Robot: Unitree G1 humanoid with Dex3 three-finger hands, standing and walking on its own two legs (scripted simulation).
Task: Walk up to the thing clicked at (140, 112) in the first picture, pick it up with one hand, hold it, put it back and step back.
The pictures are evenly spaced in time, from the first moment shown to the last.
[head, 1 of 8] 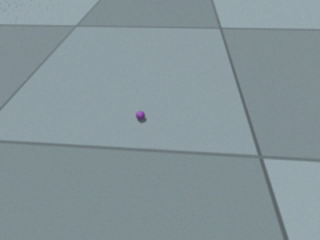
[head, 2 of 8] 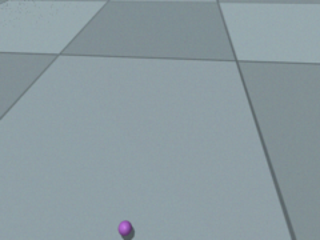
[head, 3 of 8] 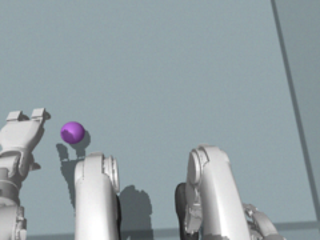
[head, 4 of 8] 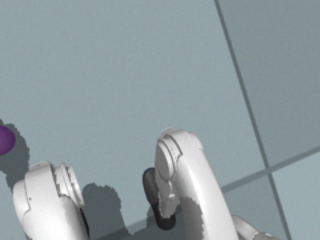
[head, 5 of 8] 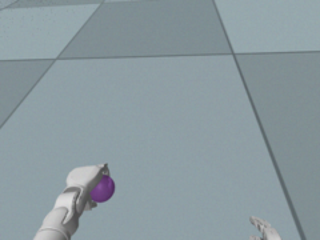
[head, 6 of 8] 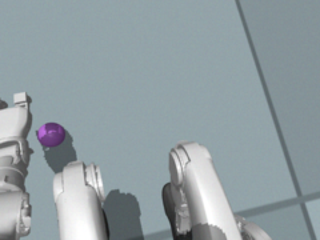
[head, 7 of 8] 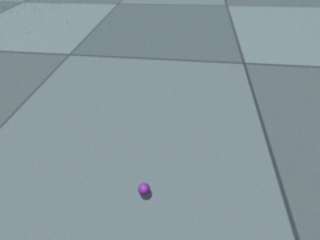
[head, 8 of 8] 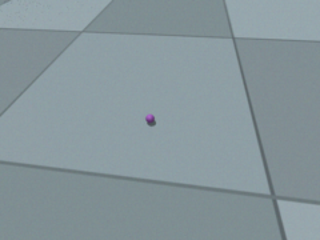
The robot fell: no
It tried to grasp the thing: yes
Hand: left
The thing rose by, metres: 0.69
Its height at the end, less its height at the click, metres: +0.00
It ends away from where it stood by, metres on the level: 0.22
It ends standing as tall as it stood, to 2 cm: yes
